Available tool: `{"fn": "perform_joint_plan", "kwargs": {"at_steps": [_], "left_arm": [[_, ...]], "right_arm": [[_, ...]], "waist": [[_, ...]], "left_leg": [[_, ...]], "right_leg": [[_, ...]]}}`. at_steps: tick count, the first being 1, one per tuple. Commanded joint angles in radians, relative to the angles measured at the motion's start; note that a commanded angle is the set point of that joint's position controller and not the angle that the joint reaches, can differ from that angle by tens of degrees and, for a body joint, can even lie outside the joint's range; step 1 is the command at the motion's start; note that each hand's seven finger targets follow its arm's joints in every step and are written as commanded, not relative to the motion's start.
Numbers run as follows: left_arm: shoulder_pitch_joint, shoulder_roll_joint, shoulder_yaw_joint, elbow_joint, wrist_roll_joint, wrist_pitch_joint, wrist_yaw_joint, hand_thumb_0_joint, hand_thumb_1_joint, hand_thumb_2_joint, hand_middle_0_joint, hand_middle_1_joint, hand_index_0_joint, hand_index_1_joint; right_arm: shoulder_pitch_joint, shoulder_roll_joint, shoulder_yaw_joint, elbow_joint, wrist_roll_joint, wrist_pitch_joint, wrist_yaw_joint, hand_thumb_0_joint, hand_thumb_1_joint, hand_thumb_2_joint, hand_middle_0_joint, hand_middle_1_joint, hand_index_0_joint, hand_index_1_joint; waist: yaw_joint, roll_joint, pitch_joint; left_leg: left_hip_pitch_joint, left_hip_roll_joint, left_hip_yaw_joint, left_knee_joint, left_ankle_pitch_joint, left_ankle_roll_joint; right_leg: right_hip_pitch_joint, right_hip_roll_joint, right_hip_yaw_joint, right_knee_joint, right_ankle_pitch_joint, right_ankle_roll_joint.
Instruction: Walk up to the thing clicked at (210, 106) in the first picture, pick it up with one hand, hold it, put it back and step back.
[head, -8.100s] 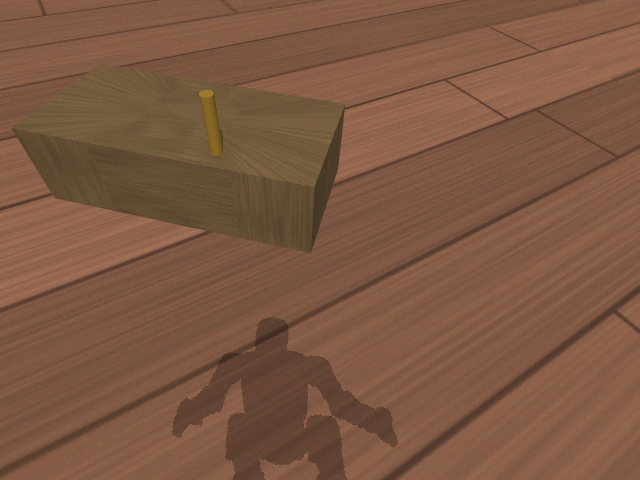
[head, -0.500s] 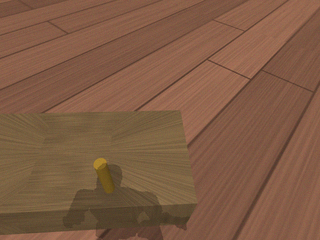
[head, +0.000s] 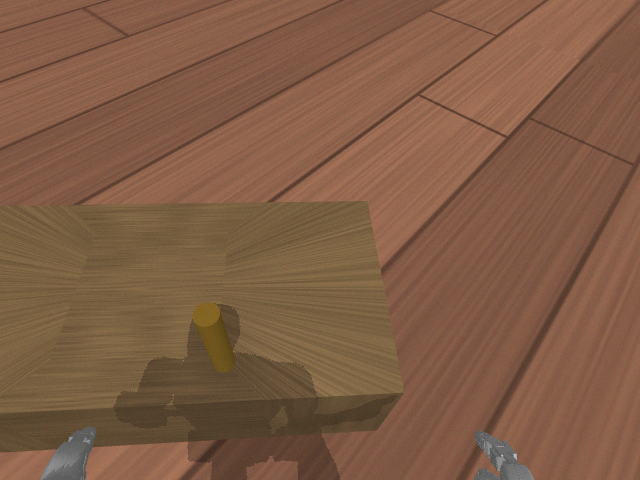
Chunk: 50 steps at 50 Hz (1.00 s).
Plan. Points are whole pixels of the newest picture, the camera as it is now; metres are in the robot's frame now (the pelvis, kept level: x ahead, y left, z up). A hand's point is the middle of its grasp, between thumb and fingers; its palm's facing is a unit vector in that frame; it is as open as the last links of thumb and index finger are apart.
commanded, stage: go down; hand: left
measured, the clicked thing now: (216, 340) +0.41 +0.18 -0.29
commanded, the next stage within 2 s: none
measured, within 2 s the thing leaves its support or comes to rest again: neither
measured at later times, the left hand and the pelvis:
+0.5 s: hand out of the picture +0.15 +0.25 -0.12, palm faces +0.04 -0.94 -0.33, open 17.2 cm; pelvis +0.00 +0.01 -0.02, yaw +1 degrees
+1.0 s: hand (83, 466) +0.17 +0.28 -0.11, palm faces +0.14 -0.94 -0.32, open 17.2 cm; pelvis -0.02 +0.00 -0.04, yaw +3 degrees
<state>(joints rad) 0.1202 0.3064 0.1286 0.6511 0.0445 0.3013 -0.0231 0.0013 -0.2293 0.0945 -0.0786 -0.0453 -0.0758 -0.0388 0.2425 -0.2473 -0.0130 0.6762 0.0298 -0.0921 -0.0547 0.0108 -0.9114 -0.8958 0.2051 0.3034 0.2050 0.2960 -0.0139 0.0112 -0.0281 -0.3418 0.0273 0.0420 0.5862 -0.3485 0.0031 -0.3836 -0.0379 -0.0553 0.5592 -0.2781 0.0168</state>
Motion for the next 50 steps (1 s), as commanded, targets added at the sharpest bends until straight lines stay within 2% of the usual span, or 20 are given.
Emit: {"fn": "perform_joint_plan", "kwargs": {"at_steps": [1, 2, 4, 6, 9, 11, 12, 13, 16, 17, 22, 23, 24, 30, 33, 39, 45, 47, 48, 50], "left_arm": [[-0.050, 0.212, 0.064, -0.228, 0.015, -0.002, 0.013, 0.000, -0.491, 0.040, -0.081, -0.051, -0.074, -0.052], [-0.035, 0.201, 0.052, -0.234, 0.017, 0.006, 0.008, 0.000, -0.494, 0.040, -0.083, -0.054, -0.076, -0.055], [-0.011, 0.207, 0.058, -0.290, 0.019, 0.021, 0.007, 0.000, -0.497, 0.039, -0.086, -0.059, -0.078, -0.060], [0.046, 0.175, 0.035, -0.304, 0.015, 0.043, -0.005, 0.000, -0.507, 0.041, -0.085, -0.066, -0.080, -0.065], [0.052, 0.182, 0.041, -0.363, 0.010, 0.069, -0.003, 0.000, -0.506, 0.047, -0.079, -0.064, -0.073, -0.064], [0.070, 0.159, 0.020, -0.375, 0.006, 0.086, -0.008, 0.000, -0.527, 0.053, -0.077, -0.060, -0.069, -0.063], [0.062, 0.185, 0.048, -0.404, 0.004, 0.089, -0.002, 0.000, -0.534, 0.054, -0.081, -0.064, -0.072, -0.067], [0.083, 0.167, 0.028, -0.397, 0.002, 0.098, -0.006, 0.000, -0.515, 0.042, -0.078, -0.045, -0.068, -0.048], [0.107, 0.184, 0.060, -0.447, -0.005, 0.115, 0.001, 0.000, -0.527, 0.062, -0.074, -0.066, -0.067, -0.068], [0.116, 0.173, 0.050, -0.453, -0.007, 0.120, 0.001, 0.000, -0.539, 0.061, -0.077, -0.069, -0.070, -0.071], [0.149, 0.196, 0.069, -0.533, -0.005, 0.132, 0.005, 0.000, -0.537, 0.099, -0.075, -0.092, -0.064, -0.099], [0.150, 0.186, 0.058, -0.513, -0.006, 0.139, 0.004, 0.000, -0.521, 0.098, -0.070, -0.088, -0.060, -0.094], [0.139, 0.205, 0.078, -0.551, -0.007, 0.136, 0.005, 0.000, -0.546, 0.099, -0.074, -0.092, -0.064, -0.099], [0.185, 0.206, 0.084, -0.609, -0.019, 0.147, -0.004, 0.000, -0.536, 0.113, -0.067, -0.094, -0.057, -0.101], [0.215, 0.212, 0.098, -0.628, -0.023, 0.150, -0.010, 0.000, -0.492, 0.124, -0.067, -0.093, -0.054, -0.102], [0.213, 0.235, 0.119, -0.660, -0.035, 0.159, -0.024, 0.000, -0.516, 0.119, -0.068, -0.091, -0.056, -0.099], [-0.045, 0.323, 0.180, -0.629, -0.045, 0.123, -0.040, 0.000, -0.524, 0.108, -0.067, -0.074, -0.053, -0.084], [-0.129, 0.378, 0.218, -0.619, -0.062, 0.098, -0.052, 0.000, -0.531, 0.104, -0.070, -0.073, -0.055, -0.084], [-0.143, 0.372, 0.218, -0.586, -0.071, 0.086, -0.066, 0.000, -0.519, 0.096, -0.066, -0.060, -0.050, -0.071], [-0.221, 0.422, 0.243, -0.562, -0.084, 0.064, -0.095, 0.000, -0.549, 0.084, -0.074, -0.063, -0.057, -0.074]], "right_arm": [[-0.019, -0.148, -0.045, -0.126, 0.000, -0.060, -0.027, 0.000, -0.850, -0.881, 0.201, 0.300, 0.201, 0.300], [-0.017, -0.149, -0.044, -0.128, -0.001, -0.063, -0.029, 0.000, -0.850, -0.881, 0.201, 0.300, 0.200, 0.300], [-0.014, -0.154, -0.047, -0.135, -0.002, -0.067, -0.034, 0.000, -0.848, -0.880, 0.201, 0.300, 0.200, 0.300], [-0.006, -0.157, -0.049, -0.134, -0.005, -0.069, -0.032, 0.000, -0.844, -0.879, 0.201, 0.300, 0.200, 0.300], [-0.025, -0.155, -0.046, -0.151, -0.007, -0.076, -0.034, 0.000, -0.843, -0.880, 0.202, 0.300, 0.201, 0.300], [-0.028, -0.156, -0.045, -0.159, -0.009, -0.082, -0.031, 0.000, -0.849, -0.882, 0.201, 0.300, 0.200, 0.300], [-0.035, -0.156, -0.046, -0.166, -0.010, -0.085, -0.032, 0.000, -0.848, -0.882, 0.201, 0.300, 0.201, 0.300], [-0.039, -0.155, -0.044, -0.175, -0.009, -0.086, -0.033, 0.000, -0.847, -0.881, 0.201, 0.300, 0.200, 0.300], [-0.040, -0.147, -0.039, -0.193, -0.010, -0.091, -0.037, 0.000, -0.842, -0.880, 0.201, 0.300, 0.201, 0.300], [-0.035, -0.143, -0.037, -0.195, -0.010, -0.092, -0.040, 0.000, -0.844, -0.881, 0.201, 0.300, 0.201, 0.300], [-0.032, -0.140, -0.038, -0.211, -0.010, -0.107, -0.056, 0.000, -0.853, -0.884, 0.201, 0.300, 0.200, 0.300], [-0.037, -0.140, -0.034, -0.208, -0.010, -0.111, -0.059, 0.000, -0.853, -0.884, 0.201, 0.300, 0.201, 0.300], [-0.036, -0.140, -0.038, -0.215, -0.011, -0.116, -0.062, 0.000, -0.857, -0.886, 0.201, 0.300, 0.201, 0.300], [-0.032, -0.135, -0.034, -0.226, -0.011, -0.137, -0.084, 0.000, -0.855, -0.886, 0.201, 0.300, 0.201, 0.300], [-0.025, -0.136, -0.036, -0.225, -0.012, -0.147, -0.095, 0.000, -0.855, -0.886, 0.201, 0.300, 0.201, 0.300], [-0.032, -0.135, -0.030, -0.234, -0.009, -0.167, -0.113, 0.000, -0.854, -0.886, 0.201, 0.300, 0.201, 0.300], [-0.016, -0.138, -0.019, -0.208, -0.008, -0.205, -0.139, 0.000, -0.851, -0.885, 0.201, 0.300, 0.201, 0.300], [-0.015, -0.146, -0.014, -0.193, -0.005, -0.219, -0.149, 0.000, -0.855, -0.886, 0.201, 0.300, 0.200, 0.300], [-0.010, -0.150, -0.012, -0.179, -0.005, -0.225, -0.151, 0.000, -0.856, -0.887, 0.201, 0.300, 0.200, 0.300], [-0.005, -0.159, -0.011, -0.158, -0.004, -0.234, -0.158, 0.000, -0.866, -0.889, 0.201, 0.300, 0.200, 0.300]], "waist": [[-0.002, 0.037, -0.175], [-0.012, 0.051, -0.172], [-0.008, 0.071, -0.195], [-0.013, 0.092, -0.209], [-0.009, 0.086, -0.199], [-0.018, 0.067, -0.192], [-0.006, 0.079, -0.188], [-0.014, 0.070, -0.179], [-0.002, 0.060, -0.193], [-0.011, 0.041, -0.199], [-0.006, 0.060, -0.240], [-0.016, 0.039, -0.204], [-0.008, 0.069, -0.219], [-0.011, 0.074, -0.224], [-0.010, 0.076, -0.245], [-0.014, 0.068, -0.208], [-0.051, 0.046, -0.192], [-0.052, 0.045, -0.212], [-0.053, 0.052, -0.213], [-0.056, 0.082, -0.251]], "left_leg": [[0.038, -0.027, -0.029, -0.030, 0.353, -0.009], [0.034, -0.025, -0.031, -0.025, 0.356, -0.013], [0.040, -0.018, -0.040, -0.009, 0.416, -0.021], [0.048, -0.007, -0.046, 0.016, 0.498, -0.028], [0.033, -0.005, -0.063, 0.030, 0.495, -0.027], [0.009, 0.006, -0.074, 0.039, 0.513, -0.026], [0.000, 0.002, -0.075, 0.043, 0.480, -0.025], [-0.014, 0.004, -0.079, 0.045, 0.449, -0.025], [-0.047, -0.010, -0.069, 0.065, 0.377, -0.019], [-0.058, -0.014, -0.065, 0.078, 0.365, -0.015], [-0.085, -0.019, -0.067, 0.119, 0.345, -0.011], [-0.109, -0.013, -0.076, 0.115, 0.327, -0.013], [-0.114, -0.013, -0.078, 0.123, 0.313, -0.015], [-0.157, -0.015, -0.085, 0.153, 0.247, -0.013], [-0.164, -0.014, -0.090, 0.178, 0.269, -0.013], [-0.221, -0.017, -0.098, 0.189, 0.175, -0.007], [-0.265, -0.027, -0.082, 0.223, 0.017, 0.014], [-0.266, -0.029, -0.081, 0.226, -0.006, 0.016], [-0.257, -0.028, -0.080, 0.223, -0.009, 0.015], [-0.234, -0.028, -0.084, 0.223, 0.022, 0.014]], "right_leg": [[0.102, 0.037, -0.002, -0.013, 0.260, -0.032], [0.092, 0.039, -0.004, -0.008, 0.254, -0.034], [0.090, 0.041, -0.008, 0.015, 0.278, -0.039], [0.073, 0.047, -0.015, 0.035, 0.294, -0.039], [0.045, 0.048, -0.018, 0.044, 0.263, -0.039], [0.035, 0.050, -0.024, 0.059, 0.256, -0.037], [0.020, 0.049, -0.023, 0.061, 0.231, -0.037], [0.007, 0.048, -0.024, 0.063, 0.212, -0.036], [0.015, 0.043, -0.022, 0.072, 0.208, -0.035], [0.022, 0.041, -0.020, 0.077, 0.218, -0.033], [-0.013, 0.036, -0.019, 0.116, 0.209, -0.035], [-0.030, 0.041, -0.024, 0.123, 0.191, -0.034], [-0.043, 0.039, -0.022, 0.133, 0.179, -0.035], [-0.086, 0.041, -0.023, 0.167, 0.130, -0.033], [-0.093, 0.040, -0.023, 0.190, 0.137, -0.036], [-0.138, 0.039, -0.022, 0.201, 0.072, -0.031], [-0.196, 0.026, -0.002, 0.181, -0.031, -0.020], [-0.183, 0.020, 0.007, 0.172, -0.047, -0.018], [-0.181, 0.021, 0.012, 0.178, -0.045, -0.018], [-0.168, 0.018, 0.015, 0.184, -0.009, -0.018]]}}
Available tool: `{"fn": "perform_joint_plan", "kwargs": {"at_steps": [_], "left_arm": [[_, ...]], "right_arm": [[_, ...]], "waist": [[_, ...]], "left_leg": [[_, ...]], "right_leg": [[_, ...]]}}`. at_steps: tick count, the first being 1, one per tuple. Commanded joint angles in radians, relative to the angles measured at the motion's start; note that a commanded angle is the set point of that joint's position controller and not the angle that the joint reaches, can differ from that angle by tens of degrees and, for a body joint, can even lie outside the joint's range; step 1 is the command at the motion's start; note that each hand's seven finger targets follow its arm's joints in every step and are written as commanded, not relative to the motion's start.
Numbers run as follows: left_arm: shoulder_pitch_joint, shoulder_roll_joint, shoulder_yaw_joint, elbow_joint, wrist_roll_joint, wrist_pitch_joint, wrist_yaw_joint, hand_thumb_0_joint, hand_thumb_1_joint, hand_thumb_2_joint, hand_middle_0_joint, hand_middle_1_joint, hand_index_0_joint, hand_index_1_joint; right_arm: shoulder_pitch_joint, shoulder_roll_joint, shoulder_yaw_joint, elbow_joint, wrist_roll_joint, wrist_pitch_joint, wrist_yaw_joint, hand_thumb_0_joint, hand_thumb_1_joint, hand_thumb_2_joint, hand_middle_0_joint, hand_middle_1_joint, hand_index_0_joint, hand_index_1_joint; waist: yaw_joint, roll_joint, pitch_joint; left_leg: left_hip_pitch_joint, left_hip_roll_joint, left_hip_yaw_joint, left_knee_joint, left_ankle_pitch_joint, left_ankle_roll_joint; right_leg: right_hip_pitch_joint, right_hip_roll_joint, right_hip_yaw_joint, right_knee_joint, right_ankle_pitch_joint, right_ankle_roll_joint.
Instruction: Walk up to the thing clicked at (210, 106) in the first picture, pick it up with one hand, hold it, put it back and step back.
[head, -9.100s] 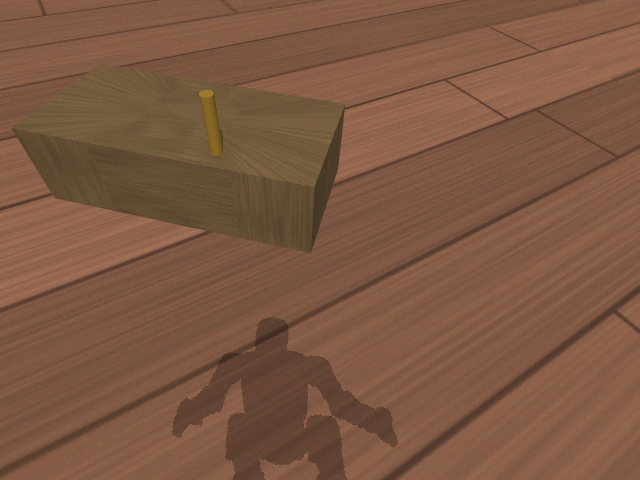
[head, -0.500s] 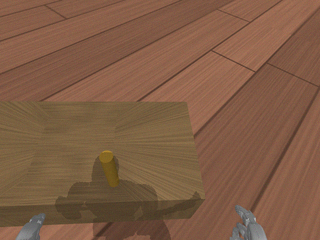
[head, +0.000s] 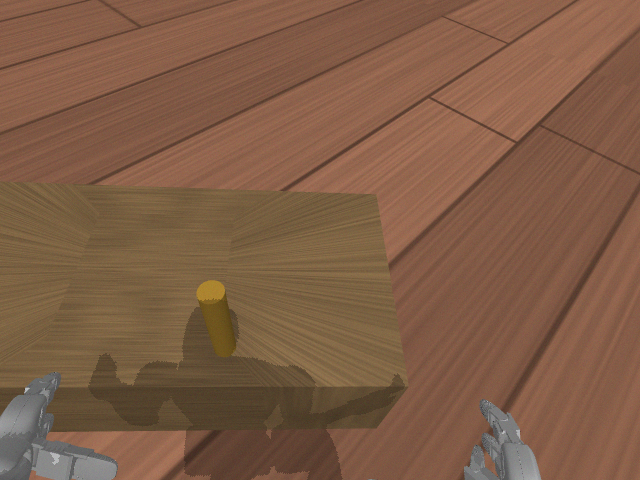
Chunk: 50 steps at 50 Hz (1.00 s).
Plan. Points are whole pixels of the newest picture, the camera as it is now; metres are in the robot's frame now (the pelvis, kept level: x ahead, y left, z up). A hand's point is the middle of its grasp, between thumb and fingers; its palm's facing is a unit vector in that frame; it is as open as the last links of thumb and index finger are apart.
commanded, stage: go down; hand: left
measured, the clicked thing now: (218, 322) +0.44 +0.17 -0.25
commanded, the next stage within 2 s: none
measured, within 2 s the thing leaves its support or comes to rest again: neither
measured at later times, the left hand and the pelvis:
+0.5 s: hand (64, 352) +0.29 +0.31 -0.03, palm faces +0.04 -0.98 -0.17, open 17.6 cm; pelvis +0.00 +0.01 +0.00, yaw -2 degrees
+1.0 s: hand (51, 298) +0.35 +0.34 -0.01, palm faces +0.08 -0.99 -0.12, open 17.5 cm; pelvis -0.02 +0.01 -0.01, yaw -2 degrees
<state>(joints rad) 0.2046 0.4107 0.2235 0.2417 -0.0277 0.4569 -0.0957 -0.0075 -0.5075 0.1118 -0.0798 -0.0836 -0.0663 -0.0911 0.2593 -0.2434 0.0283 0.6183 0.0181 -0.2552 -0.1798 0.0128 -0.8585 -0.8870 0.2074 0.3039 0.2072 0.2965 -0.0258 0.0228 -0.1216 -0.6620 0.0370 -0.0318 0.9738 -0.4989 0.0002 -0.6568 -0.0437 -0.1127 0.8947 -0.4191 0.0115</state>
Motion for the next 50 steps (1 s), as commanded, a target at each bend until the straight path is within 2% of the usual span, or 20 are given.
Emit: {"fn": "perform_joint_plan", "kwargs": {"at_steps": [1, 3, 5, 7, 11, 15, 18, 19, 20, 22, 23, 25, 27, 31, 34, 37, 40, 44, 47, 50], "left_arm": [[-0.325, 0.318, 0.145, -0.123, -0.015, -0.098, -0.039, 0.000, -0.533, 0.084, -0.072, -0.056, -0.053, -0.069], [-0.375, 0.375, 0.181, -0.045, -0.013, -0.114, -0.068, 0.000, -0.508, 0.064, -0.076, -0.038, -0.057, -0.050], [-0.409, 0.396, 0.200, 0.023, -0.022, -0.127, -0.102, 0.000, -0.492, 0.062, -0.076, -0.034, -0.054, -0.048], [-0.397, 0.375, 0.203, 0.145, -0.029, -0.138, -0.137, 0.000, -0.544, 0.045, -0.084, -0.037, -0.063, -0.051], [-0.447, 0.395, 0.228, 0.277, -0.037, -0.203, -0.220, 0.000, -0.571, 0.028, -0.089, -0.038, -0.071, -0.049], [-0.456, 0.403, 0.235, 0.325, -0.037, -0.275, -0.284, 0.000, -0.600, 0.008, -0.093, -0.029, -0.076, -0.040], [-0.470, 0.412, 0.246, 0.337, -0.035, -0.320, -0.297, 0.000, -0.611, 0.007, -0.090, -0.021, -0.072, -0.033], [-0.494, 0.418, 0.244, 0.322, -0.034, -0.336, -0.297, 0.000, -0.611, 0.009, -0.090, -0.027, -0.074, -0.038], [-0.565, 0.451, 0.261, 0.263, -0.033, -0.360, -0.293, 0.000, -0.611, 0.005, -0.091, -0.014, -0.072, -0.029], [-0.493, 0.427, 0.254, 0.369, -0.025, -0.380, -0.286, 0.000, -0.611, 0.020, -0.086, -0.008, -0.064, -0.026], [-0.579, 0.454, 0.263, 0.271, -0.027, -0.409, -0.283, 0.000, -0.611, 0.032, -0.082, -0.015, -0.060, -0.032], [-0.602, 0.496, 0.284, 0.282, -0.016, -0.431, -0.273, 0.000, -0.611, 0.034, -0.081, -0.012, -0.059, -0.030], [-0.708, 0.543, 0.304, 0.247, -0.016, -0.459, -0.266, 0.000, -0.609, 0.040, -0.077, -0.018, -0.058, -0.033], [-0.815, 0.580, 0.343, 0.370, -0.029, -0.508, -0.280, 0.000, -0.552, 0.039, -0.070, -0.023, -0.056, -0.031], [-0.847, 0.557, 0.306, 0.510, -0.021, -0.521, -0.322, 0.000, -0.538, 0.035, -0.071, -0.031, -0.061, -0.036], [-0.851, 0.585, 0.309, 0.580, -0.021, -0.530, -0.360, 0.000, -0.558, 0.027, -0.077, -0.029, -0.067, -0.034], [-0.848, 0.570, 0.290, 0.667, -0.034, -0.544, -0.389, 0.000, -0.589, 0.011, -0.087, -0.038, -0.082, -0.039], [-0.923, 0.672, 0.359, 0.680, -0.045, -0.601, -0.392, 0.000, -0.611, 0.022, -0.084, -0.040, -0.077, -0.045], [-0.978, 0.692, 0.364, 0.653, -0.042, -0.640, -0.392, 0.000, -0.554, 0.031, -0.075, -0.028, -0.065, -0.034], [-0.996, 0.743, 0.405, 0.637, -0.048, -0.662, -0.395, 0.000, -0.521, 0.034, -0.073, -0.026, -0.063, -0.032]], "right_arm": [[-0.019, -0.163, -0.051, -0.089, 0.008, -0.073, -0.034, 0.000, -0.867, -0.890, 0.201, 0.300, 0.200, 0.300], [-0.012, -0.169, -0.052, -0.064, 0.005, -0.077, -0.035, 0.000, -0.869, -0.890, 0.201, 0.300, 0.200, 0.300], [0.000, -0.176, -0.054, -0.046, 0.005, -0.074, -0.031, 0.000, -0.874, -0.892, 0.201, 0.300, 0.200, 0.300], [0.017, -0.180, -0.057, -0.029, 0.003, -0.069, -0.023, 0.000, -0.885, -0.894, 0.201, 0.300, 0.200, 0.300], [0.055, -0.188, -0.067, -0.022, 0.000, -0.060, -0.006, 0.000, -0.893, -0.896, 0.201, 0.300, 0.200, 0.300], [0.082, -0.197, -0.079, -0.034, -0.004, -0.047, 0.010, 0.000, -0.898, -0.897, 0.200, 0.300, 0.200, 0.300], [0.100, -0.205, -0.087, -0.031, -0.007, -0.035, 0.015, 0.000, -0.897, -0.897, 0.200, 0.300, 0.200, 0.300], [0.096, -0.207, -0.089, -0.033, -0.008, -0.032, 0.019, 0.000, -0.896, -0.896, 0.200, 0.300, 0.200, 0.300], [0.100, -0.209, -0.094, -0.036, -0.011, -0.031, 0.020, 0.000, -0.904, -0.899, 0.200, 0.300, 0.200, 0.300], [0.113, -0.212, -0.096, -0.030, -0.012, -0.026, 0.020, 0.000, -0.898, -0.899, 0.200, 0.300, 0.200, 0.300], [0.117, -0.214, -0.100, -0.033, -0.015, -0.026, 0.020, 0.000, -0.895, -0.899, 0.200, 0.300, 0.200, 0.300], [0.132, -0.216, -0.101, -0.019, -0.017, -0.024, 0.016, 0.000, -0.899, -0.899, 0.200, 0.300, 0.200, 0.300], [0.141, -0.219, -0.099, -0.012, -0.017, -0.020, 0.013, 0.000, -0.894, -0.898, 0.200, 0.300, 0.200, 0.300], [0.134, -0.221, -0.082, -0.004, -0.021, -0.021, 0.004, 0.000, -0.886, -0.895, 0.201, 0.300, 0.200, 0.300], [0.155, -0.227, -0.075, 0.019, -0.026, -0.014, 0.007, 0.000, -0.883, -0.894, 0.201, 0.300, 0.200, 0.300], [0.151, -0.228, -0.062, -0.006, -0.029, -0.015, 0.012, 0.000, -0.882, -0.894, 0.201, 0.300, 0.200, 0.300], [0.157, -0.237, -0.055, -0.011, -0.027, -0.014, 0.016, 0.000, -0.877, -0.891, 0.201, 0.300, 0.200, 0.300], [0.173, -0.236, -0.047, -0.013, -0.029, -0.007, 0.015, 0.000, -0.873, -0.891, 0.200, 0.300, 0.200, 0.300], [0.172, -0.244, -0.050, -0.015, -0.030, 0.000, 0.013, 0.000, -0.875, -0.892, 0.200, 0.300, 0.200, 0.300], [0.181, -0.251, -0.047, -0.006, -0.033, 0.004, 0.008, 0.000, -0.876, -0.892, 0.200, 0.300, 0.200, 0.300]], "waist": [[-0.041, 0.085, -0.157], [-0.027, 0.098, -0.176], [-0.017, 0.113, -0.186], [-0.015, 0.086, -0.161], [-0.006, 0.067, -0.188], [0.009, 0.083, -0.219], [0.007, 0.078, -0.232], [0.010, 0.089, -0.216], [0.013, 0.119, -0.261], [0.000, 0.056, -0.199], [0.007, 0.095, -0.238], [0.002, 0.116, -0.251], [-0.014, 0.113, -0.233], [-0.040, 0.091, -0.214], [-0.042, 0.122, -0.192], [-0.024, 0.141, -0.241], [-0.030, 0.133, -0.214], [-0.032, 0.060, -0.270], [-0.044, 0.098, -0.279], [-0.034, 0.129, -0.333]], "left_leg": [[0.098, -0.038, -0.009, -0.169, 0.184, 0.015], [0.104, -0.042, -0.009, -0.166, 0.227, 0.014], [0.120, -0.039, -0.013, -0.182, 0.274, 0.009], [0.107, -0.035, -0.020, -0.187, 0.308, 0.006], [0.103, -0.031, -0.015, -0.170, 0.392, 0.003], [0.123, -0.022, -0.012, -0.172, 0.453, -0.005], [0.140, -0.012, -0.018, -0.168, 0.503, -0.008], [0.133, -0.005, -0.028, -0.173, 0.501, -0.010], [0.154, -0.004, -0.029, -0.163, 0.512, -0.012], [0.127, -0.002, -0.032, -0.166, 0.493, -0.005], [0.136, -0.006, -0.023, -0.163, 0.474, -0.007], [0.158, -0.004, -0.026, -0.169, 0.473, -0.009], [0.132, -0.014, -0.010, -0.168, 0.395, -0.002], [0.085, -0.021, 0.000, -0.167, 0.278, 0.011], [0.077, -0.019, -0.006, -0.181, 0.204, 0.008], [0.073, -0.013, -0.015, -0.178, 0.214, 0.002], [0.054, -0.005, -0.026, -0.168, 0.240, -0.003], [-0.024, -0.024, 0.007, -0.117, 0.250, 0.015], [0.008, -0.021, 0.007, -0.117, 0.230, 0.011], [0.046, -0.020, 0.001, -0.109, 0.282, 0.005]], "right_leg": [[0.108, 0.025, 0.073, -0.150, 0.142, -0.015], [0.127, 0.024, 0.074, -0.154, 0.177, -0.016], [0.150, 0.033, 0.063, -0.146, 0.205, -0.023], [0.138, 0.040, 0.048, -0.142, 0.219, -0.025], [0.138, 0.045, 0.042, -0.125, 0.275, -0.031], [0.128, 0.050, 0.037, -0.104, 0.306, -0.037], [0.116, 0.055, 0.034, -0.092, 0.320, -0.037], [0.090, 0.057, 0.032, -0.084, 0.300, -0.037], [0.091, 0.054, 0.036, -0.079, 0.304, -0.036], [0.071, 0.056, 0.037, -0.080, 0.288, -0.035], [0.079, 0.052, 0.045, -0.077, 0.284, -0.036], [0.073, 0.051, 0.047, -0.078, 0.281, -0.036], [0.068, 0.047, 0.058, -0.089, 0.256, -0.035], [0.064, 0.042, 0.069, -0.102, 0.198, -0.035], [0.024, 0.041, 0.067, -0.106, 0.144, -0.038], [0.026, 0.039, 0.059, -0.096, 0.159, -0.038], [-0.013, 0.044, 0.049, -0.083, 0.168, -0.039], [0.047, 0.039, 0.071, -0.083, 0.185, -0.033], [-0.002, 0.041, 0.074, -0.071, 0.167, -0.038], [0.012, 0.040, 0.071, -0.059, 0.202, -0.039]]}}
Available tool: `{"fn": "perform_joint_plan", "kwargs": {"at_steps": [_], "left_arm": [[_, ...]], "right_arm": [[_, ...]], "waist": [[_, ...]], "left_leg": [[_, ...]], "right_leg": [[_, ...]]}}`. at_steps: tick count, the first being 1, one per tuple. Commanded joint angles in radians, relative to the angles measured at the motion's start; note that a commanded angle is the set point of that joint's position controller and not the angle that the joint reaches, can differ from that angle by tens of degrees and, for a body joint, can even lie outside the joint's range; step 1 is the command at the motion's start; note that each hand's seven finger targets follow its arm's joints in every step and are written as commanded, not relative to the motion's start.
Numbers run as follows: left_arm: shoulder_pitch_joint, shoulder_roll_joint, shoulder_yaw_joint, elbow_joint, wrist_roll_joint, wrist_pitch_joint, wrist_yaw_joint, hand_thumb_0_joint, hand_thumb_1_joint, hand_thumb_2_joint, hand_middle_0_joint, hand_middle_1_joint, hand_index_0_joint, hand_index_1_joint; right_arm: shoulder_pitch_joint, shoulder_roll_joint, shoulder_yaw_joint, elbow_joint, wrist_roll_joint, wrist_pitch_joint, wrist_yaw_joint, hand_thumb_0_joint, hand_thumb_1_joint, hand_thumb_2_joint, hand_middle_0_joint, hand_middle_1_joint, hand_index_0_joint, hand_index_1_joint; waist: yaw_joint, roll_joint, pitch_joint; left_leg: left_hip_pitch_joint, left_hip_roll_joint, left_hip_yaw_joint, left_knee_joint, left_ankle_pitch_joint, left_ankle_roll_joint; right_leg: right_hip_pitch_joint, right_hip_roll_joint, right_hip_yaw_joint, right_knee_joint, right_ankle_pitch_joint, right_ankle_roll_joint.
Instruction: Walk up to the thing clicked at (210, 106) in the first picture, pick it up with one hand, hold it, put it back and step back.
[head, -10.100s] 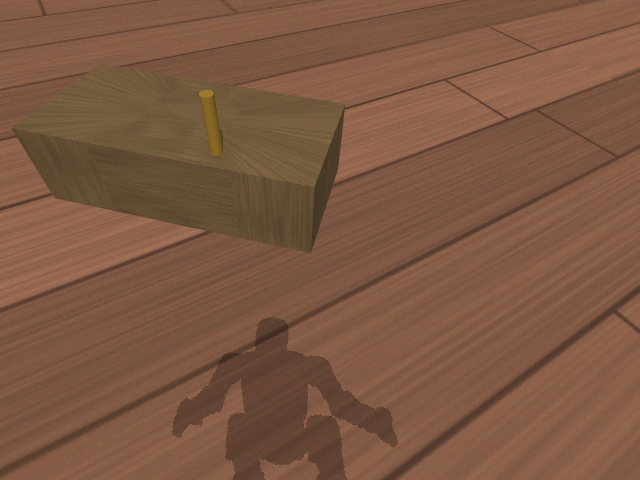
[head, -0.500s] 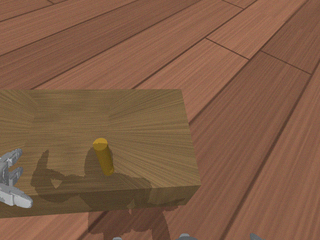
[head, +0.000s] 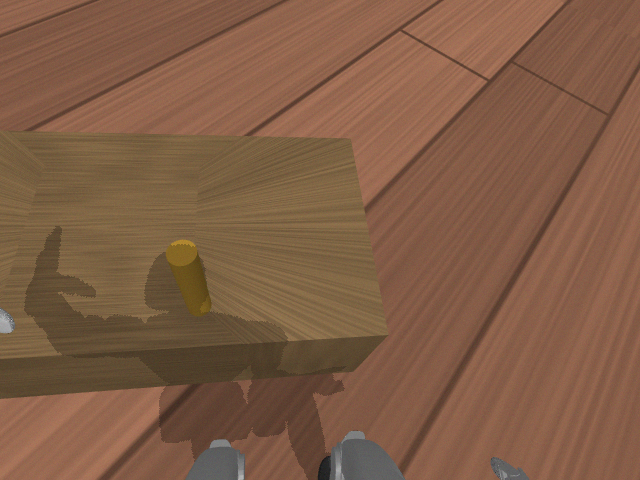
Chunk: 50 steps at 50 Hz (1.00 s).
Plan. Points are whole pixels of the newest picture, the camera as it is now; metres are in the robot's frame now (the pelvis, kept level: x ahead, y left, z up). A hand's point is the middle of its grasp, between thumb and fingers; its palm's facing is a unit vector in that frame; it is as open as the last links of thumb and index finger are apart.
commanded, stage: go down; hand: left
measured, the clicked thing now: (191, 282) +0.46 +0.18 -0.23
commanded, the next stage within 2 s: none
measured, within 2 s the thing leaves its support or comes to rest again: neither
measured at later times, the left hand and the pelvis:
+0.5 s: hand out of the picture +0.38 +0.36 +0.01, palm faces +0.12 -0.99 -0.10, open 17.5 cm; pelvis +0.00 +0.01 +0.00, yaw +0 degrees
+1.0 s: hand out of the picture +0.40 +0.37 +0.01, palm faces +0.13 -0.99 -0.08, open 17.3 cm; pelvis +0.00 +0.01 -0.02, yaw -1 degrees
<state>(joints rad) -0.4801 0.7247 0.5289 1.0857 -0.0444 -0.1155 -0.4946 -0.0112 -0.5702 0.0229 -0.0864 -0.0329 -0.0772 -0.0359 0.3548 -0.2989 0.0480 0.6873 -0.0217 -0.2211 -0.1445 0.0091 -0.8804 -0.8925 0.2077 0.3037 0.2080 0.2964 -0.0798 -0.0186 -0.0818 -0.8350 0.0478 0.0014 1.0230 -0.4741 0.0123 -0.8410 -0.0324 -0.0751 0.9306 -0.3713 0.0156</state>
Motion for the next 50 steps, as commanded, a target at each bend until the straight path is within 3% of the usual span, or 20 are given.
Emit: {"fn": "perform_joint_plan", "kwargs": {"at_steps": [1, 3, 9, 12, 17, 21, 24, 28, 29, 31, 37, 43, 49, 50], "left_arm": [[-0.306, 0.437, 0.104, -0.203, -0.031, -0.090, 0.001, 0.000, -0.510, 0.036, -0.076, -0.025, -0.064, -0.032], [-0.296, 0.429, 0.097, -0.178, -0.027, -0.087, -0.008, 0.000, -0.521, 0.038, -0.080, -0.022, -0.063, -0.034], [-0.272, 0.404, 0.084, -0.132, -0.032, -0.077, -0.020, 0.000, -0.569, 0.025, -0.085, -0.032, -0.071, -0.041], [-0.253, 0.396, 0.087, -0.130, -0.038, -0.078, -0.026, 0.000, -0.563, 0.035, -0.078, -0.025, -0.062, -0.036], [-0.309, 0.405, 0.086, -0.155, -0.040, -0.090, -0.022, 0.000, -0.595, 0.030, -0.081, -0.030, -0.066, -0.043], [-0.389, 0.408, 0.077, -0.188, -0.038, -0.111, -0.024, 0.000, -0.558, 0.039, -0.074, -0.030, -0.060, -0.041], [-0.393, 0.431, 0.084, -0.172, -0.028, -0.110, -0.016, 0.000, -0.558, 0.034, -0.075, -0.023, -0.059, -0.035], [-0.411, 0.416, 0.073, -0.149, -0.030, -0.109, -0.025, 0.000, -0.598, 0.070, -0.082, -0.051, -0.055, -0.076], [-0.391, 0.408, 0.071, -0.113, -0.030, -0.103, -0.025, 0.000, -0.518, 0.048, -0.077, -0.029, -0.058, -0.042], [-0.409, 0.446, 0.092, -0.130, -0.034, -0.110, -0.027, 0.000, -0.489, 0.046, -0.075, -0.025, -0.057, -0.038], [-0.387, 0.451, 0.109, -0.082, -0.045, -0.122, -0.044, 0.000, -0.503, 0.049, -0.075, -0.032, -0.057, -0.044], [-0.425, 0.512, 0.137, -0.117, -0.044, -0.144, -0.058, 0.000, -0.513, 0.051, -0.075, -0.030, -0.055, -0.045], [-0.431, 0.513, 0.142, -0.108, -0.051, -0.148, -0.068, 0.000, -0.524, 0.061, -0.074, -0.031, -0.049, -0.051], [-0.433, 0.515, 0.138, -0.106, -0.046, -0.145, -0.069, 0.000, -0.520, 0.061, -0.075, -0.033, -0.051, -0.052]], "right_arm": [[0.098, -0.195, -0.064, -0.066, 0.003, -0.027, -0.028, 0.000, -0.880, -0.893, 0.201, 0.299, 0.200, 0.299], [0.108, -0.201, -0.063, -0.058, -0.001, -0.019, -0.030, 0.000, -0.883, -0.895, 0.200, 0.299, 0.200, 0.299], [0.113, -0.198, -0.062, -0.054, -0.002, -0.009, -0.026, 0.000, -0.892, -0.896, 0.200, 0.300, 0.200, 0.299], [0.116, -0.200, -0.063, -0.059, -0.001, -0.008, -0.021, 0.000, -0.887, -0.896, 0.200, 0.300, 0.200, 0.300], [0.124, -0.201, -0.066, -0.056, -0.001, -0.003, -0.017, 0.000, -0.889, -0.896, 0.200, 0.300, 0.200, 0.300], [0.117, -0.206, -0.070, -0.051, -0.003, -0.001, -0.017, 0.000, -0.888, -0.896, 0.200, 0.300, 0.200, 0.300], [0.117, -0.202, -0.065, -0.053, -0.007, -0.002, -0.018, 0.000, -0.888, -0.896, 0.200, 0.300, 0.200, 0.300], [0.116, -0.211, -0.063, -0.049, -0.008, 0.002, -0.017, 0.000, -0.885, -0.896, 0.200, 0.300, 0.200, 0.300], [0.118, -0.208, -0.059, -0.054, -0.010, 0.003, -0.017, 0.000, -0.877, -0.893, 0.200, 0.300, 0.200, 0.300], [0.111, -0.206, -0.052, -0.059, -0.009, 0.002, -0.015, 0.000, -0.875, -0.892, 0.200, 0.300, 0.200, 0.300], [0.113, -0.207, -0.047, -0.064, -0.010, 0.004, -0.014, 0.000, -0.879, -0.893, 0.200, 0.300, 0.200, 0.300], [0.116, -0.206, -0.040, -0.059, -0.014, 0.007, -0.013, 0.000, -0.883, -0.895, 0.200, 0.300, 0.200, 0.300], [0.128, -0.215, -0.040, -0.047, -0.017, 0.011, -0.010, 0.000, -0.889, -0.898, 0.200, 0.300, 0.200, 0.300], [0.129, -0.211, -0.038, -0.051, -0.016, 0.013, -0.011, 0.000, -0.888, -0.897, 0.200, 0.300, 0.200, 0.300]], "waist": [[0.022, 0.188, -0.416], [0.015, 0.195, -0.422], [0.020, 0.205, -0.371], [0.026, 0.193, -0.377], [0.014, 0.165, -0.376], [-0.001, 0.209, -0.375], [0.002, 0.208, -0.375], [0.000, 0.250, -0.370], [-0.002, 0.221, -0.364], [0.006, 0.218, -0.356], [-0.001, 0.195, -0.386], [0.001, 0.217, -0.429], [0.003, 0.242, -0.451], [-0.003, 0.226, -0.441]], "left_leg": [[0.243, -0.031, -0.031, -0.141, 0.325, -0.008], [0.277, -0.027, -0.037, -0.129, 0.408, -0.010], [0.251, -0.019, -0.047, -0.134, 0.397, -0.016], [0.270, -0.010, -0.059, -0.131, 0.458, -0.021], [0.239, -0.013, -0.054, -0.125, 0.425, -0.015], [0.271, -0.005, -0.066, -0.131, 0.400, -0.022], [0.261, -0.010, -0.060, -0.133, 0.351, -0.018], [0.279, 0.008, -0.096, -0.150, 0.322, -0.032], [0.261, 0.002, -0.086, -0.137, 0.328, -0.027], [0.227, 0.000, -0.088, -0.137, 0.288, -0.026], [0.193, -0.013, -0.063, -0.101, 0.330, -0.016], [0.205, -0.015, -0.063, -0.076, 0.366, -0.016], [0.248, -0.008, -0.080, -0.060, 0.458, -0.026], [0.225, -0.014, -0.071, -0.057, 0.429, -0.019]], "right_leg": [[0.205, 0.025, 0.036, -0.088, 0.197, -0.044], [0.188, 0.028, 0.031, -0.087, 0.240, -0.044], [0.147, 0.034, 0.020, -0.088, 0.204, -0.050], [0.129, 0.040, 0.009, -0.077, 0.224, -0.050], [0.142, 0.040, 0.013, -0.073, 0.220, -0.049], [0.086, 0.040, 0.013, -0.062, 0.189, -0.050], [0.100, 0.037, 0.018, -0.070, 0.168, -0.050], [0.038, 0.042, 0.005, -0.056, 0.129, -0.050], [0.047, 0.041, 0.008, -0.063, 0.135, -0.050], [0.054, 0.039, 0.011, -0.060, 0.116, -0.051], [0.078, 0.036, 0.017, -0.048, 0.153, -0.050], [0.073, 0.034, 0.022, -0.029, 0.174, -0.050], [0.024, 0.037, 0.011, -0.013, 0.197, -0.054], [0.043, 0.034, 0.020, -0.021, 0.196, -0.052]]}}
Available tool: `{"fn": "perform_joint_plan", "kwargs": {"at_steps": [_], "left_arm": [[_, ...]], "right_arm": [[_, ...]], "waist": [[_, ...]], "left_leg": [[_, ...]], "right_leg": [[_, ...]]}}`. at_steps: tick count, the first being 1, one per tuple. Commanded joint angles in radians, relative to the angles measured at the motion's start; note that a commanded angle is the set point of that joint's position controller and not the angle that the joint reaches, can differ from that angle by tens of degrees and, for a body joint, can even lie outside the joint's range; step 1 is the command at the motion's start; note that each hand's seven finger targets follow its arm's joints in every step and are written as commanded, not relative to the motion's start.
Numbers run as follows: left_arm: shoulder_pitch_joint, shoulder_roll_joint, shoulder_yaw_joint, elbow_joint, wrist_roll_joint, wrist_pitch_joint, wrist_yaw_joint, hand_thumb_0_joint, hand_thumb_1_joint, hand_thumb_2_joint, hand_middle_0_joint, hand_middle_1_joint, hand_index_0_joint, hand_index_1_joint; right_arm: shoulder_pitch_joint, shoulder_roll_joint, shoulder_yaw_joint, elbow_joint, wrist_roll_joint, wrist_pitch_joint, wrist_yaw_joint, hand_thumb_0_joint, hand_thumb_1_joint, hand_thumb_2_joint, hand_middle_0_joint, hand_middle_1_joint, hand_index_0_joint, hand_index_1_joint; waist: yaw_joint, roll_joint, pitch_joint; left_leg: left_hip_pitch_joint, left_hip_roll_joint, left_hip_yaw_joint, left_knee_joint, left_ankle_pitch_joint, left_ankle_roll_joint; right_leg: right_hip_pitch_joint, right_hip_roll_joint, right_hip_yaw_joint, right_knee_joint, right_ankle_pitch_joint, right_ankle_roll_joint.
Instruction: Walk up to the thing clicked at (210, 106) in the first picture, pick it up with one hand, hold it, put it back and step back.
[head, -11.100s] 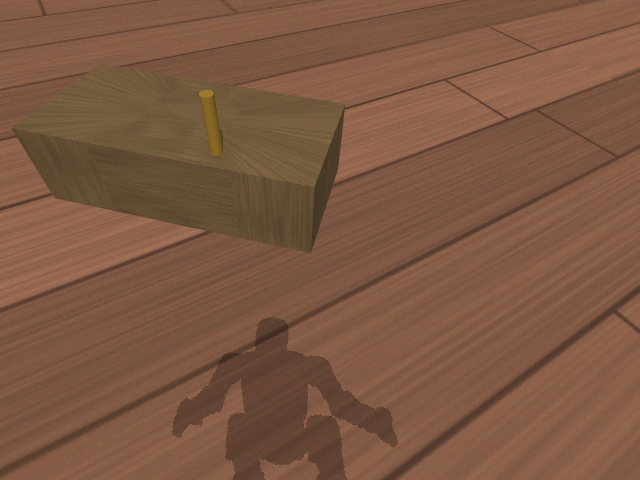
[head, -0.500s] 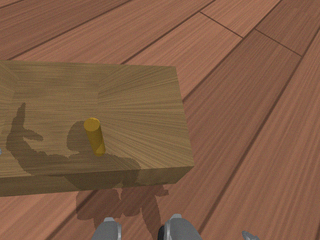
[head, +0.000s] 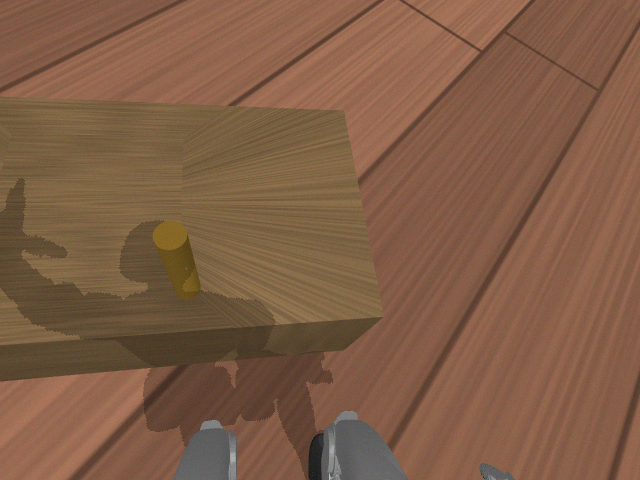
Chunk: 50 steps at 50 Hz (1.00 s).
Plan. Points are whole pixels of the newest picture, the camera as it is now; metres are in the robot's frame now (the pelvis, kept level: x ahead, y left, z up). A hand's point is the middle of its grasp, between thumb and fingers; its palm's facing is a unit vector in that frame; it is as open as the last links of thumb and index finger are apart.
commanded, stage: go down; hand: left
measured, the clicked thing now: (180, 265) +0.45 +0.17 -0.22
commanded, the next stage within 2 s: none
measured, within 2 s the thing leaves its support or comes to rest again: neither
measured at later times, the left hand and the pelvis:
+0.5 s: hand out of the picture +0.41 +0.38 +0.03, palm faces +0.14 -0.99 -0.07, open 17.4 cm; pelvis +0.00 +0.00 -0.01, yaw +0 degrees
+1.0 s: hand out of the picture +0.41 +0.38 +0.03, palm faces +0.14 -0.99 -0.05, open 17.4 cm; pelvis -0.01 +0.00 -0.01, yaw +0 degrees
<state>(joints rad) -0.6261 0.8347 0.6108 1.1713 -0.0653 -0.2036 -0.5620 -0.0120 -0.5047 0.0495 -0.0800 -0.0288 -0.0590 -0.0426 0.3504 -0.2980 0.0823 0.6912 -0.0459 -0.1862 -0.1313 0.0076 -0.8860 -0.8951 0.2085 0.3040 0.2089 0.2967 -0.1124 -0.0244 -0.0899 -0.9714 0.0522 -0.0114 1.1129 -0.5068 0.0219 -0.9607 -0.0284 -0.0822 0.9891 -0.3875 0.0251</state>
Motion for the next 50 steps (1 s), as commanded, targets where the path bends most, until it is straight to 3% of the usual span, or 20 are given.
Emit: {"fn": "perform_joint_plan", "kwargs": {"at_steps": [1, 9, 11, 14, 15, 16, 18, 23, 27, 28, 34, 36, 41, 45, 50], "left_arm": [[-0.298, 0.407, 0.056, -0.192, -0.027, -0.059, -0.003, 0.000, -0.509, 0.059, -0.075, -0.033, -0.051, -0.052], [-0.315, 0.400, 0.053, -0.159, -0.033, -0.067, -0.014, 0.000, -0.529, 0.062, -0.068, -0.036, -0.046, -0.054], [-0.328, 0.414, 0.061, -0.165, -0.035, -0.071, -0.020, 0.000, -0.518, 0.064, -0.069, -0.035, -0.046, -0.054], [-0.340, 0.420, 0.059, -0.159, -0.033, -0.073, -0.026, 0.000, -0.524, 0.063, -0.071, -0.038, -0.047, -0.057], [-0.348, 0.450, 0.072, -0.171, -0.029, -0.077, -0.023, 0.000, -0.510, 0.069, -0.068, -0.034, -0.043, -0.054], [-0.336, 0.433, 0.067, -0.149, -0.031, -0.076, -0.025, 0.000, -0.530, 0.065, -0.071, -0.041, -0.047, -0.061], [-0.357, 0.462, 0.081, -0.175, -0.034, -0.082, -0.025, 0.000, -0.520, 0.069, -0.068, -0.041, -0.045, -0.060], [-0.364, 0.447, 0.068, -0.200, -0.036, -0.078, -0.033, 0.000, -0.516, 0.064, -0.069, -0.036, -0.044, -0.056], [-0.333, 0.405, 0.060, -0.170, -0.049, -0.067, -0.041, 0.000, -0.526, 0.074, -0.068, -0.045, -0.043, -0.066], [-0.325, 0.416, 0.068, -0.184, -0.051, -0.069, -0.041, 0.000, -0.516, 0.073, -0.064, -0.041, -0.040, -0.060], [-0.314, 0.426, 0.086, -0.166, -0.056, -0.080, -0.034, 0.000, -0.538, 0.073, -0.066, -0.050, -0.043, -0.069], [-0.330, 0.459, 0.099, -0.203, -0.055, -0.089, -0.032, 0.000, -0.527, 0.075, -0.063, -0.050, -0.042, -0.068], [-0.350, 0.432, 0.086, -0.197, -0.056, -0.091, -0.042, 0.000, -0.538, 0.060, -0.069, -0.053, -0.048, -0.069], [-0.354, 0.427, 0.076, -0.184, -0.057, -0.089, -0.044, 0.000, -0.532, 0.055, -0.071, -0.055, -0.052, -0.069], [-0.343, 0.429, 0.081, -0.147, -0.065, -0.099, -0.052, 0.000, -0.540, 0.048, -0.066, -0.050, -0.051, -0.061]], "right_arm": [[0.134, -0.213, -0.073, -0.054, 0.007, -0.021, -0.024, 0.000, -0.885, -0.896, 0.200, 0.300, 0.200, 0.300], [0.124, -0.217, -0.070, -0.058, 0.009, -0.020, -0.021, 0.000, -0.887, -0.897, 0.200, 0.300, 0.200, 0.300], [0.122, -0.215, -0.069, -0.061, 0.010, -0.018, -0.023, 0.000, -0.886, -0.897, 0.200, 0.300, 0.200, 0.300], [0.121, -0.220, -0.064, -0.063, 0.005, -0.018, -0.019, 0.000, -0.889, -0.898, 0.200, 0.300, 0.200, 0.300], [0.121, -0.219, -0.063, -0.062, 0.005, -0.017, -0.019, 0.000, -0.887, -0.898, 0.200, 0.300, 0.200, 0.300], [0.127, -0.222, -0.065, -0.060, 0.006, -0.015, -0.021, 0.000, -0.889, -0.898, 0.200, 0.300, 0.200, 0.300], [0.123, -0.220, -0.062, -0.060, 0.005, -0.016, -0.019, 0.000, -0.888, -0.897, 0.200, 0.300, 0.200, 0.300], [0.134, -0.218, -0.063, -0.062, 0.007, -0.012, -0.020, 0.000, -0.893, -0.899, 0.200, 0.300, 0.200, 0.300], [0.144, -0.225, -0.065, -0.055, 0.006, -0.011, -0.019, 0.000, -0.893, -0.899, 0.200, 0.300, 0.200, 0.300], [0.138, -0.222, -0.062, -0.055, 0.009, -0.010, -0.017, 0.000, -0.887, -0.897, 0.200, 0.300, 0.200, 0.300], [0.137, -0.211, -0.055, -0.057, 0.008, -0.007, -0.014, 0.000, -0.894, -0.899, 0.200, 0.300, 0.200, 0.300], [0.133, -0.214, -0.058, -0.057, 0.010, -0.007, -0.013, 0.000, -0.890, -0.898, 0.200, 0.300, 0.200, 0.300], [0.127, -0.218, -0.062, -0.055, 0.008, -0.008, -0.015, 0.000, -0.900, -0.900, 0.200, 0.300, 0.200, 0.300], [0.115, -0.212, -0.058, -0.067, 0.011, -0.009, -0.017, 0.000, -0.895, -0.898, 0.200, 0.300, 0.200, 0.300], [0.106, -0.213, -0.051, -0.065, 0.015, -0.013, -0.021, 0.000, -0.893, -0.898, 0.200, 0.300, 0.200, 0.300]], "waist": [[0.026, 0.224, -0.432], [0.016, 0.226, -0.416], [0.017, 0.219, -0.423], [0.016, 0.228, -0.441], [0.024, 0.238, -0.438], [0.017, 0.231, -0.445], [0.027, 0.251, -0.450], [0.021, 0.272, -0.485], [0.012, 0.258, -0.483], [0.026, 0.273, -0.474], [0.025, 0.236, -0.452], [0.034, 0.247, -0.472], [0.014, 0.256, -0.465], [0.009, 0.218, -0.418], [0.012, 0.231, -0.386]], "left_leg": [[0.343, -0.022, -0.052, -0.143, 0.445, -0.025], [0.333, -0.014, -0.070, -0.142, 0.405, -0.031], [0.313, -0.020, -0.062, -0.132, 0.386, -0.025], [0.337, -0.016, -0.071, -0.118, 0.435, -0.029], [0.310, -0.023, -0.061, -0.117, 0.401, -0.026], [0.322, -0.020, -0.065, -0.117, 0.409, -0.028], [0.308, -0.021, -0.068, -0.121, 0.384, -0.030], [0.344, -0.021, -0.067, -0.108, 0.424, -0.032], [0.375, -0.013, -0.086, -0.093, 0.517, -0.039], [0.382, -0.009, -0.092, -0.098, 0.543, -0.045], [0.318, -0.018, -0.078, -0.089, 0.503, -0.032], [0.318, -0.022, -0.071, -0.096, 0.475, -0.028], [0.346, -0.018, -0.080, -0.101, 0.456, -0.033], [0.250, -0.027, -0.060, -0.116, 0.303, -0.019], [0.236, -0.021, -0.075, -0.117, 0.271, -0.025]], "right_leg": [[0.181, 0.030, 0.029, -0.079, 0.216, -0.060], [0.118, 0.035, 0.017, -0.059, 0.172, -0.062], [0.129, 0.033, 0.023, -0.060, 0.174, -0.061], [0.095, 0.034, 0.017, -0.046, 0.183, -0.062], [0.118, 0.030, 0.025, -0.049, 0.173, -0.062], [0.111, 0.033, 0.021, -0.045, 0.176, -0.062], [0.114, 0.031, 0.024, -0.039, 0.160, -0.064], [0.110, 0.031, 0.027, -0.037, 0.179, -0.063], [0.072, 0.038, 0.006, -0.026, 0.212, -0.065], [0.059, 0.040, 0.001, -0.018, 0.218, -0.066], [0.093, 0.033, 0.015, -0.015, 0.221, -0.063], [0.122, 0.031, 0.024, -0.019, 0.214, -0.062], [0.080, 0.036, 0.015, -0.021, 0.192, -0.063], [0.127, 0.032, 0.030, -0.040, 0.137, -0.060], [0.068, 0.035, 0.017, -0.023, 0.105, -0.062]]}}
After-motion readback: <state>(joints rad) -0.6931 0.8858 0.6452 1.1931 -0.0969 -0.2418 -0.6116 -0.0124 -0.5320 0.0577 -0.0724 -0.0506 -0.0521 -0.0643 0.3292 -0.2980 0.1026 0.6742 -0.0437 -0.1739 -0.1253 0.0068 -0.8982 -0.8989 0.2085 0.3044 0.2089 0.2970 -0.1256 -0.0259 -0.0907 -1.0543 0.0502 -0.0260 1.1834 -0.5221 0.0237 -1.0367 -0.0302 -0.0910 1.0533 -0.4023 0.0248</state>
